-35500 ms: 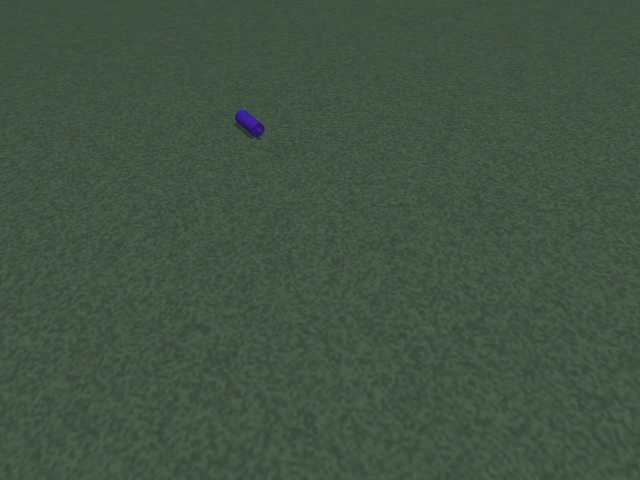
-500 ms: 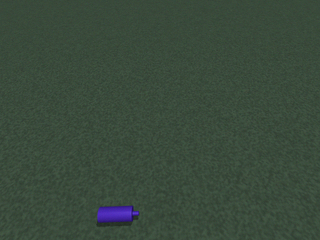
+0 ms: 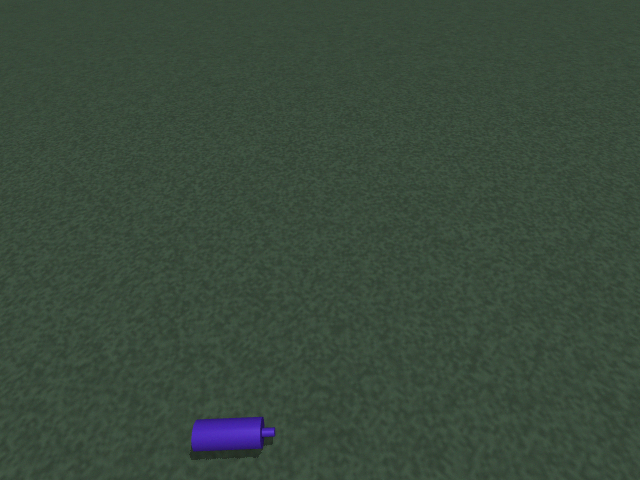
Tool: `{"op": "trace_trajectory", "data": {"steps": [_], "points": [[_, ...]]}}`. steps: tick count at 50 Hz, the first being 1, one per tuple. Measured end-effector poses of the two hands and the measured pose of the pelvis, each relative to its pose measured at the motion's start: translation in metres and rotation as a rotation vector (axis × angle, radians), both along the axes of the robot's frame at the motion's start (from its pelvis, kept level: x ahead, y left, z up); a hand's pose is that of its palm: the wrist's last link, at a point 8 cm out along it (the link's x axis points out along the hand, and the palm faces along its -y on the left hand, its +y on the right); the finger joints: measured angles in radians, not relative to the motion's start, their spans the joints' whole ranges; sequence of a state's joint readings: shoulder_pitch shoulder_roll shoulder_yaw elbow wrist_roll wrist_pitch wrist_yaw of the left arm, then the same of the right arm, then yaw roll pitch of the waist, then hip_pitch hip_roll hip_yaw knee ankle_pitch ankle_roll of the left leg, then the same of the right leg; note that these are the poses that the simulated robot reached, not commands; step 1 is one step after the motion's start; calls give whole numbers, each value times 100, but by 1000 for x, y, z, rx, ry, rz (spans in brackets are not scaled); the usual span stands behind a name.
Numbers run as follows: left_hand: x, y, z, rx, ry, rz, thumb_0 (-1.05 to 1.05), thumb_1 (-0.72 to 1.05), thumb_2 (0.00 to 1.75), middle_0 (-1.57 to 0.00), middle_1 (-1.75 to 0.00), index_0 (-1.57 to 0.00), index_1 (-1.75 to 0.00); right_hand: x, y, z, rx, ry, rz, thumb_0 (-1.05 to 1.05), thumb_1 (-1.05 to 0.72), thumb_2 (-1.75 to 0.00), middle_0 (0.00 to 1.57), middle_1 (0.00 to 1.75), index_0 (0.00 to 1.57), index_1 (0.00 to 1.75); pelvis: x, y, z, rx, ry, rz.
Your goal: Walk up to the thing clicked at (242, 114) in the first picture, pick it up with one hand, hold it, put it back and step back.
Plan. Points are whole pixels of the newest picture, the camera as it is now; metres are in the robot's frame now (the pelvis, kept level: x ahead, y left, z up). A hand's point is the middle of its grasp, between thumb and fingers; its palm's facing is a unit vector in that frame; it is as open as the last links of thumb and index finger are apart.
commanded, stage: stand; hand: left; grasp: from above
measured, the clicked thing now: (235, 433) +0.41 +0.29 -0.74
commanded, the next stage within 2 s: step back in 0.30 s
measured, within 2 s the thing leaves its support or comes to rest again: neither
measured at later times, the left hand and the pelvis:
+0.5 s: hand out of the picture +0.07 +0.28 -0.17, palm faces -0.01 -0.93 -0.37, open 7.4 cm; pelvis -0.03 +0.02 -0.01, yaw -1 degrees
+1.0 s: hand out of the picture +0.01 +0.29 -0.18, palm faces -0.12 -0.92 -0.38, open 7.4 cm; pelvis -0.11 +0.04 -0.03, yaw -7 degrees
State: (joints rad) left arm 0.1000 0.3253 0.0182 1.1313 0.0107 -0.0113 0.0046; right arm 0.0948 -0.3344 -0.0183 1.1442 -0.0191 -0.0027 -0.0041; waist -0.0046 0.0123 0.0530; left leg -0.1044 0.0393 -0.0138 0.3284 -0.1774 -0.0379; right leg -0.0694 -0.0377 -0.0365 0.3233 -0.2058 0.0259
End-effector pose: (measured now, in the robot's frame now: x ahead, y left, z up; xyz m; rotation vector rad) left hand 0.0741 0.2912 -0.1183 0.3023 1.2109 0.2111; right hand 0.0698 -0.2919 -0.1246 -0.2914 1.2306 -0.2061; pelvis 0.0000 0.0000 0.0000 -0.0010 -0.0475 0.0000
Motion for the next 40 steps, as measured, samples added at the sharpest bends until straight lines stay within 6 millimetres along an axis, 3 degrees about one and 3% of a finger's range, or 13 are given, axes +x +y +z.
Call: {"op": "trace_trajectory", "data": {"steps": [16, 24, 29, 33, 40], "points": [[-14, 1, -3, -2, 43, 9, 0, 90, 90, -20, -30, -21, -30, -16, -3, -2, 1, 47, -12, 1, -90, -90, 20, 30, 20, 30, -2, -1, 0, -1, 10, -4], [-15, 26, -9, 33, 29, 6, 0, 90, 90, -20, -30, -21, -30, -19, -6, -6, -38, 39, -12, 1, -90, -90, 20, 30, 20, 30, -26, 12, -11, -14, 18, -13], [-1, 53, -22, 33, -12, -27, 0, 90, 90, -20, -30, -21, -30, -37, 5, -4, -84, 40, -21, 0, -90, -90, 20, 30, 20, 30, -34, 35, -23, -22, 33, -13], [10, 62, -23, 34, -53, -35, 0, 90, 90, -20, -30, -21, -30, -60, 21, 5, -98, 68, -17, 0, -90, -90, 20, 30, 20, 30, -48, 42, -19, -27, 20, -19], [-9, 56, -21, 5, -42, -80, 0, 90, 90, -20, -30, -21, -30, -79, 29, 15, -114, 26, -35, 1, -90, -90, 20, 30, 20, 30, -68, 48, -12, -30, 23, -52]]}}
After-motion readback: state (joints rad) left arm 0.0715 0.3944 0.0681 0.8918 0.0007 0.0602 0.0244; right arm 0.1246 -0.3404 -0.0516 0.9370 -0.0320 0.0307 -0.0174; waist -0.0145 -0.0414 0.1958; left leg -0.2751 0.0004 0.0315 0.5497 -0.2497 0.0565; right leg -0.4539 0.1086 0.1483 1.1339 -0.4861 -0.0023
